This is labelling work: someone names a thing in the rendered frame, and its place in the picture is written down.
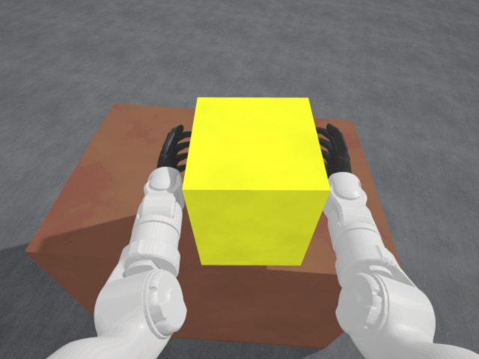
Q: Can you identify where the carton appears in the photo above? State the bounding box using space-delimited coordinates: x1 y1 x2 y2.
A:
182 97 331 266

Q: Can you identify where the right robot upper arm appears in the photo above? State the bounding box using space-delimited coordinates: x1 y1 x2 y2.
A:
335 271 479 359

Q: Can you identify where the robot left forearm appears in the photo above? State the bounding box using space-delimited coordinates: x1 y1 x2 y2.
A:
94 167 185 330

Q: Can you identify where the robot right hand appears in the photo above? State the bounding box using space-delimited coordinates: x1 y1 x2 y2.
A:
316 123 352 178

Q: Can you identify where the pedestal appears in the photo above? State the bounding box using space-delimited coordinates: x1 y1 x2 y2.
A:
25 103 402 349

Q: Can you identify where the robot right forearm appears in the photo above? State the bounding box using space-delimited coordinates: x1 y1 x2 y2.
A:
323 172 417 288

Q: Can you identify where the left robot upper arm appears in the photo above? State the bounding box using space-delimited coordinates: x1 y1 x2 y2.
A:
47 269 187 359

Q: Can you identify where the robot left hand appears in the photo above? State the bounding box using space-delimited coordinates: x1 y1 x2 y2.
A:
156 125 192 172

